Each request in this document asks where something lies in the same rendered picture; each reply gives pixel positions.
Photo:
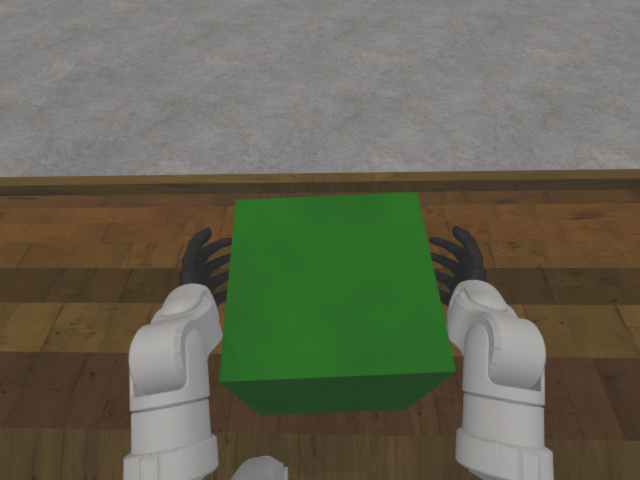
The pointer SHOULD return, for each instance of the robot right hand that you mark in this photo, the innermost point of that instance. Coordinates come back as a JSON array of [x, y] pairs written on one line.
[[470, 266]]

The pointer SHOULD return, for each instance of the left robot thigh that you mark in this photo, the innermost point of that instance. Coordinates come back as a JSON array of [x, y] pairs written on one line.
[[261, 468]]

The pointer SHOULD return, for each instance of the carton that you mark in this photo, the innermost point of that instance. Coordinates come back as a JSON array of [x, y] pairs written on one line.
[[332, 306]]

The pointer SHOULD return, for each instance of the robot left hand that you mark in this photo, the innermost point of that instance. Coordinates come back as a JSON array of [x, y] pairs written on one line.
[[195, 271]]

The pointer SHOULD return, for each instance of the robot right forearm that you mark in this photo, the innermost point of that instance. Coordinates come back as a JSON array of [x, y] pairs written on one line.
[[502, 433]]

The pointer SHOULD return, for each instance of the robot left forearm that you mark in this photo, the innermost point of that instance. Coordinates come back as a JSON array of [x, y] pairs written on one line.
[[168, 370]]

